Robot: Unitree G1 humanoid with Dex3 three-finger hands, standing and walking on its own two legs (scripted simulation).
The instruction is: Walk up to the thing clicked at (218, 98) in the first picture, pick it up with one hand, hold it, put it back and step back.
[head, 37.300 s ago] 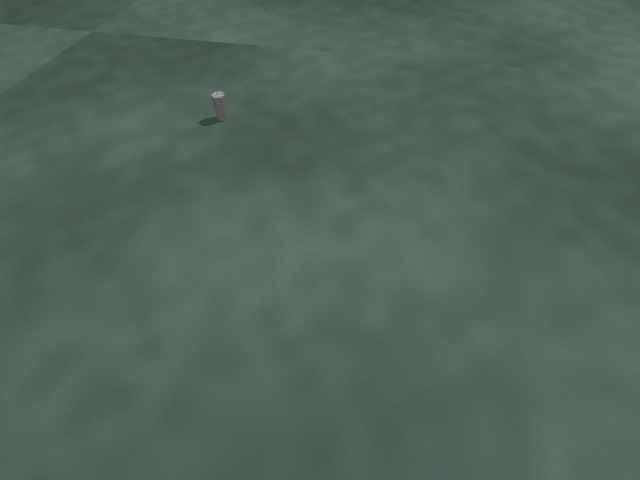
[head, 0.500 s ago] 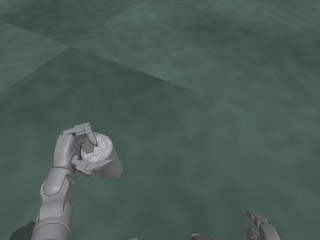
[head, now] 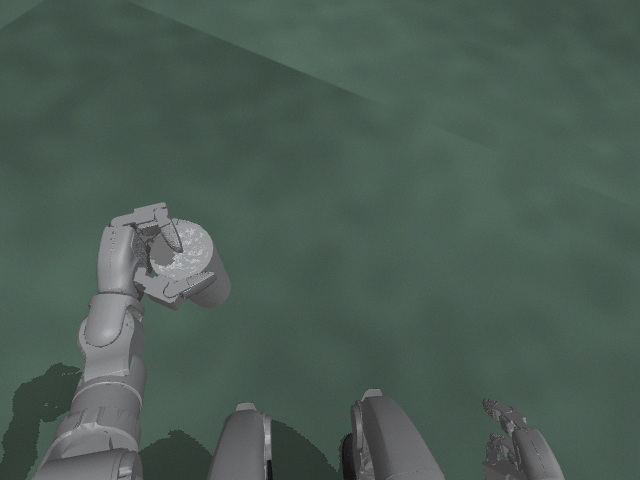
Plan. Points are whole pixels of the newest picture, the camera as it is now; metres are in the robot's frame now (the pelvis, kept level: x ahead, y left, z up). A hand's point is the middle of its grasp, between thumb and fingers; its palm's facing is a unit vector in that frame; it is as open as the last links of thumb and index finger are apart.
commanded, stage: crouch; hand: left
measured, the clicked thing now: (198, 272) +0.40 +0.15 -0.07
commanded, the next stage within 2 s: lower in 1.36 s
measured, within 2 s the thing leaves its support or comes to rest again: neither
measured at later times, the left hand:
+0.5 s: hand (215, 277) +0.46 +0.16 -0.23, palm faces -0.01 -1.00 -0.02, open 7.4 cm
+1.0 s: hand (227, 275) +0.52 +0.16 -0.35, palm faces -0.02 -1.00 -0.02, open 7.1 cm
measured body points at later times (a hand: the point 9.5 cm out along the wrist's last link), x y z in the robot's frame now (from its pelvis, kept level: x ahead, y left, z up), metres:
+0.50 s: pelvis -0.05 +0.00 -0.21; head +0.16 +0.03 +0.19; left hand +0.46 +0.21 -0.23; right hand +0.02 -0.26 -0.33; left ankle +0.04 +0.12 -0.62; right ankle +0.05 -0.12 -0.62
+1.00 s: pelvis -0.06 +0.01 -0.31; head +0.19 +0.06 +0.06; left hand +0.51 +0.21 -0.35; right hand -0.08 -0.25 -0.39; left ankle +0.03 +0.12 -0.62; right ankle +0.05 -0.12 -0.62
